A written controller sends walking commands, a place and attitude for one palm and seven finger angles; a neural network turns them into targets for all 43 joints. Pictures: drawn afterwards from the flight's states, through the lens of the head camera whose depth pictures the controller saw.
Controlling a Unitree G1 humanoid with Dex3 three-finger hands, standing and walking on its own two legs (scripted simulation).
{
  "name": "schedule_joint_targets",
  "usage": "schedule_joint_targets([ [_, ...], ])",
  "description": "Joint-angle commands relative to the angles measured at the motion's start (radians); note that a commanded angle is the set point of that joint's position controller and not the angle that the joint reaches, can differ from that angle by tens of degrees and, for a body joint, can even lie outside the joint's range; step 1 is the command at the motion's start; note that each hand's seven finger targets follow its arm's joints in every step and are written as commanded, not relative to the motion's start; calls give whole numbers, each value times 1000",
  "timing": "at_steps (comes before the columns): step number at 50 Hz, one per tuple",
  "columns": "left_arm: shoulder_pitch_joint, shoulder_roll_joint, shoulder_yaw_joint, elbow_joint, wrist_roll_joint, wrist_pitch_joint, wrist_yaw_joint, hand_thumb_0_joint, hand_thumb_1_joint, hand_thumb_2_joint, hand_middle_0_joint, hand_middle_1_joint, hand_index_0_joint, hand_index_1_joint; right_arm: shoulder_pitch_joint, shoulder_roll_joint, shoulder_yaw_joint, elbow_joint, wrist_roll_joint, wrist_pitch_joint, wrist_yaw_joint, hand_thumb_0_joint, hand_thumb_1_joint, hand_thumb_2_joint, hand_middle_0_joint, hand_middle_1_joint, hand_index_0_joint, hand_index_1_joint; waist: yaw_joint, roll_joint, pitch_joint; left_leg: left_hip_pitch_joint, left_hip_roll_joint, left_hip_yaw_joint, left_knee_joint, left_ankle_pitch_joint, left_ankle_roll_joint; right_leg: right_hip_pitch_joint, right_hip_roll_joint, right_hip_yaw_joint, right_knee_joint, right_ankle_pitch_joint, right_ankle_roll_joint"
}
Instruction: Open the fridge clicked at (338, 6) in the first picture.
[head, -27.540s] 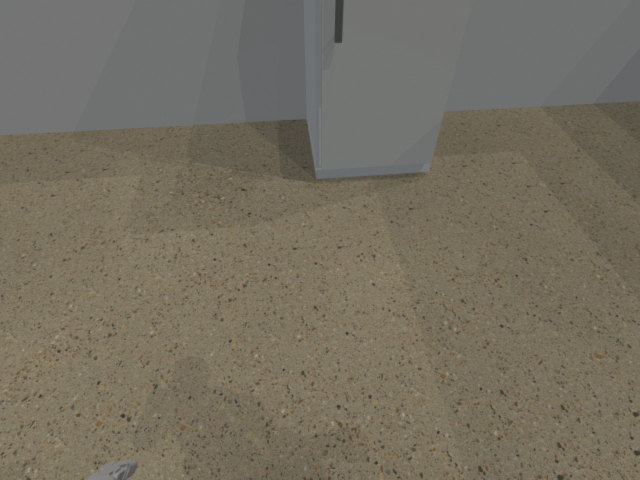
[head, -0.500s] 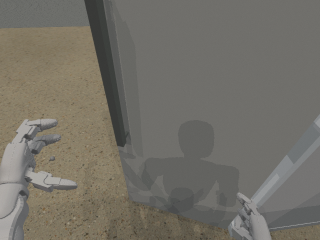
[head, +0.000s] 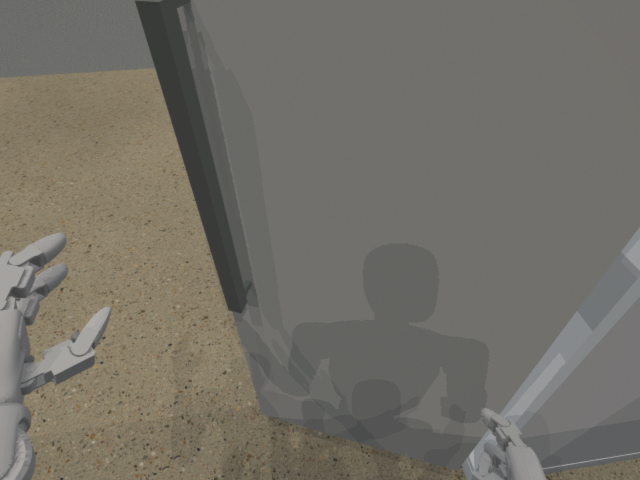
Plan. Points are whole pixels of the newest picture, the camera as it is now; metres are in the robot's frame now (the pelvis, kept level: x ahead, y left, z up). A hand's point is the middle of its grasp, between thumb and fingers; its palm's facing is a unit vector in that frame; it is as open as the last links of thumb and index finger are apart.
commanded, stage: draw the hand back to the body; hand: left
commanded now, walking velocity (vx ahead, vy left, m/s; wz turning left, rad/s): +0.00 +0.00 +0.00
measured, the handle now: (216, 191) +0.42 +0.20 +0.17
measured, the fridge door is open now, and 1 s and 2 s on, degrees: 67 67 67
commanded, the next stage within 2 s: step back with the hand held close in 0.46 s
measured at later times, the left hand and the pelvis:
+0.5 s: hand (72, 347) +0.18 +0.26 +0.16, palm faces +0.48 -0.79 -0.38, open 7.4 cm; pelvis +0.00 -0.01 +0.00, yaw +0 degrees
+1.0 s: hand (42, 364) +0.16 +0.28 +0.16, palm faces +0.37 -0.79 -0.49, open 7.4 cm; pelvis -0.05 +0.02 -0.01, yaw -1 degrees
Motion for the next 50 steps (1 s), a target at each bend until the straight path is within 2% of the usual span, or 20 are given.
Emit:
schedule_joint_targets([
  [1, -71, 206, 139, -243, -2, -72, 19, 0, 791, 848, -204, -364, -204, -364, -132, -106, -39, -164, 2, -47, -4, 0, -900, -900, 200, 300, 200, 300, 15, 20, -64, 9, 23, -39, -58, 328, 5, 20, 0, 19, -59, 256, -26],
  [4, -62, 199, 138, -249, -4, -71, 18, 0, 900, 900, -200, -300, -200, -300, -136, -105, -40, -165, 2, -45, -7, 0, -900, -900, 200, 300, 200, 300, 13, 14, -46, 6, 22, -33, -58, 303, 11, 14, 0, 20, -72, 251, -24],
  [8, -81, 182, 119, -213, -4, -65, 16, 0, 900, 900, -200, -300, -200, -300, -137, -108, -43, -161, 4, -37, -14, 0, -900, -900, 200, 300, 200, 300, 5, -3, -2, 1, 20, -26, -67, 236, 17, -15, 0, 22, -95, 189, -22],
  [13, -96, 204, 132, -238, -2, -68, 19, 0, 900, 900, -200, -300, -200, -300, -140, -108, -44, -164, -2, -38, -19, 0, -900, -900, 200, 300, 200, 300, 12, -13, -54, 19, 15, -27, -66, 236, 23, 10, -3, 24, -91, 196, -20],
  [14, -92, 191, 123, -238, -2, -68, 19, 0, 900, 900, -200, -300, -200, -300, -141, -103, -41, -163, -1, -38, -19, 0, -900, -900, 200, 300, 200, 300, 9, 19, -55, 25, 13, -24, -65, 239, 22, 10, -4, 27, -89, 201, -19],
  [16, -102, 205, 130, -264, 0, -71, 23, 0, 900, 900, -200, -300, -200, -300, -143, -101, -40, -165, -3, -44, -18, 0, -900, -900, 200, 300, 200, 300, 12, 28, -68, 30, 10, -27, -63, 245, 21, 16, -4, 25, -87, 208, -20],
  [18, -83, 211, 138, -256, 0, -70, 23, 0, 900, 900, -200, -300, -200, -300, -145, -104, -42, -162, -5, -46, -19, 0, -900, -900, 200, 300, 200, 300, 16, -7, -65, 23, 12, -27, -64, 261, 23, 27, -3, 24, -91, 224, -21],
  [24, -87, 191, 129, -218, -2, -66, 18, 0, 900, 900, -200, -300, -200, -300, -150, -98, -37, -157, -1, -43, -19, 0, -900, -900, 200, 300, 200, 300, 11, 22, -6, 11, 14, -28, -79, 223, 19, 1, -2, 24, -102, 178, -21],
  [28, -89, 195, 131, -217, -2, -70, 17, 0, 900, 900, -200, -300, -200, -300, -151, -103, -41, -159, -2, -43, -18, 0, -900, -900, 200, 300, 200, 300, 14, -11, -20, 12, 16, -33, -88, 208, 19, 8, 0, 20, -102, 152, -21],
  [29, -160, 161, 73, -268, 2, -74, 12, 0, 900, 900, -200, -300, -200, -300, -159, -102, -35, -165, -3, -48, -17, 0, -900, -900, 200, 300, 200, 300, 4, 18, -31, 26, 12, -32, -85, 207, 23, 3, -4, 26, -101, 156, -18],
  [30, -305, 303, 220, -339, 8, -124, 30, 0, 900, 900, -200, -300, -200, -300, -159, -119, -28, -203, 8, -22, -11, 0, -900, -900, 200, 300, 200, 300, -28, -22, 59, -58, 31, -42, -49, 114, 36, -93, -51, 151, -165, 175, -21],
  [31, -189, 213, 153, -230, 12, -131, 23, 0, 900, 900, -200, -300, -200, -300, -146, -102, -28, -167, -1, -5, -10, 0, -900, -900, 200, 300, 200, 300, -43, -86, 62, -62, 23, -51, -17, 88, 34, -120, -80, 161, -177, 158, -30],
  [32, -113, 186, 130, -197, 18, -126, 20, 0, 900, 900, -200, -300, -200, -300, -143, -100, -31, -174, -5, 9, -5, 0, -900, -900, 200, 300, 200, 300, -39, -128, 54, -54, 19, -48, 2, 96, 34, -136, -93, 172, -184, 168, -33],
  [35, -33, 180, 132, -219, 24, -134, 23, 0, 900, 900, -200, -300, -200, -300, -130, -109, -43, -198, -6, 43, -1, 0, -900, -900, 200, 300, 200, 300, -39, -105, -50, -45, 33, -46, 5, 206, 26, -80, -108, 144, -117, 302, -34],
  [38, 41, 216, 176, -300, 25, -149, 34, 0, 900, 900, -200, -300, -200, -300, -134, -118, -54, -230, -5, 66, -4, 0, -900, -900, 200, 300, 200, 300, -34, 1, -145, -37, 62, -61, -30, 363, 26, -16, -78, 98, -30, 391, -19],
  [40, 73, 228, 196, -350, 24, -158, 40, 0, 900, 900, -200, -300, -200, -300, -137, -112, -55, -254, -2, 78, -3, 0, -900, -900, 200, 300, 200, 300, -34, 26, -188, -49, 82, -81, -40, 440, 31, 9, -49, 82, 27, 418, -9],
  [43, 91, 269, 240, -403, 23, -168, 47, 0, 900, 900, -200, -300, -200, -300, -143, -112, -59, -276, -2, 85, -8, 0, -900, -900, 200, 300, 200, 300, -29, 40, -196, -122, 97, -108, -57, 428, 39, 49, -28, 74, 75, 419, -3],
  [45, 106, 251, 236, -405, 23, -173, 47, 0, 900, 900, -200, -300, -200, -300, -130, -111, -60, -284, 0, 85, -8, 0, -900, -900, 200, 300, 200, 300, -32, 56, -178, -180, 110, -119, -76, 389, 44, 60, -12, 69, 114, 391, 1],
  [48, 104, 246, 243, -405, 29, -182, 47, 0, 900, 900, -200, -300, -200, -300, -122, -122, -66, -285, -2, 72, -10, 0, -900, -900, 200, 300, 200, 300, -30, 99, -153, -282, 132, -143, -111, 283, 62, 95, 7, 65, 165, 333, 6],
  [50, 92, 217, 227, -357, 30, -182, 46, 0, 900, 900, -200, -300, -200, -300, -109, -126, -65, -278, 0, 64, -8, 0, -900, -900, 200, 300, 200, 300, -38, 96, -97, -383, 150, -149, -142, 129, 74, 99, 14, 70, 198, 245, 9],
])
